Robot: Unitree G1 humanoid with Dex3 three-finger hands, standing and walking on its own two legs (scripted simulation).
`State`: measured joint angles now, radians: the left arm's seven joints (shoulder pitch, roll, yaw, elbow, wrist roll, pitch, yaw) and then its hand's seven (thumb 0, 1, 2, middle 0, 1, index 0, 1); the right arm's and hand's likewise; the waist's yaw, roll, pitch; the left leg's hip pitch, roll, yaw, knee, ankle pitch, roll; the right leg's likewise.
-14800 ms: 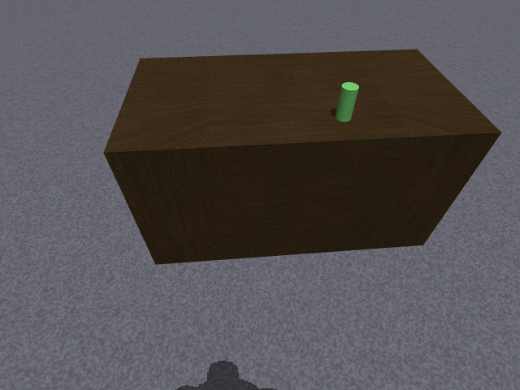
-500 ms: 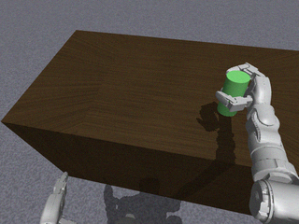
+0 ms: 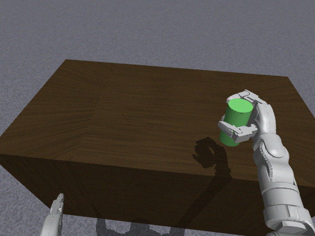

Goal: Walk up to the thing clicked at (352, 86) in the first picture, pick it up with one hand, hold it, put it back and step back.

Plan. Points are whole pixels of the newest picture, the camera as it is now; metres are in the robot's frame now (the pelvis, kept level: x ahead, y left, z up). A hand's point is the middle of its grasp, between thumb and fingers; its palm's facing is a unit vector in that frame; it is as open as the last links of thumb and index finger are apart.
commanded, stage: lift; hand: right
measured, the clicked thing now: (234, 123) +0.38 -0.16 +0.13
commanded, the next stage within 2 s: hold in 0.52 s
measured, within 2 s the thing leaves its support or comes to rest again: neither
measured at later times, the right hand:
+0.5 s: hand (250, 124) +0.34 -0.17 +0.17, palm faces +0.00 +1.00 -0.03, open 8.9 cm
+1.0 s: hand (257, 124) +0.33 -0.17 +0.18, palm faces -0.01 +1.00 -0.04, open 8.9 cm
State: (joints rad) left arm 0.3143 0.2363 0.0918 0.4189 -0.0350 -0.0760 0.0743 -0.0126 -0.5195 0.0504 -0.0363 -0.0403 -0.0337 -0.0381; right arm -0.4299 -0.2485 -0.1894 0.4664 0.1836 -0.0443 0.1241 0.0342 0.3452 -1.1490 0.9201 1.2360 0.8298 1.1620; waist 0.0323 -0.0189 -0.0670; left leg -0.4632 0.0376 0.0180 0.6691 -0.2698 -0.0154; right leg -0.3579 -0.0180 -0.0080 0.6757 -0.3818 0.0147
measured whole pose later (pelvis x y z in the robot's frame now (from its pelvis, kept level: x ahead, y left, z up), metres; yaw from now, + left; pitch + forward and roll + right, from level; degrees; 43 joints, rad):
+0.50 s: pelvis -0.01 +0.00 +0.01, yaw +0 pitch +0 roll +0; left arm 0.25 0.24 0.10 0.58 -0.03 -0.13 0.09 -0.01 -0.53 0.05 -0.04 -0.04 -0.03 -0.04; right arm -0.28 -0.26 -0.19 0.22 0.22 0.09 0.15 0.03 0.34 -1.15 0.92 1.24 0.83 1.16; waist 0.01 -0.03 -0.04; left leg -0.33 0.04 0.03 0.56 -0.22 -0.02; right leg -0.24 -0.02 0.00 0.57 -0.33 0.01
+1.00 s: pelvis +0.00 +0.00 +0.01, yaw -1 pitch -1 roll +0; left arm 0.21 0.24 0.11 0.69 -0.03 -0.18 0.08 -0.01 -0.53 0.05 -0.04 -0.04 -0.04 -0.04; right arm -0.22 -0.27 -0.22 0.08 0.23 0.19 0.20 0.03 0.34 -1.15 0.91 1.24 0.82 1.17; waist 0.00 -0.05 -0.03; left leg -0.28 0.04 0.04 0.51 -0.21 -0.02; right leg -0.18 -0.01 0.01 0.52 -0.31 0.01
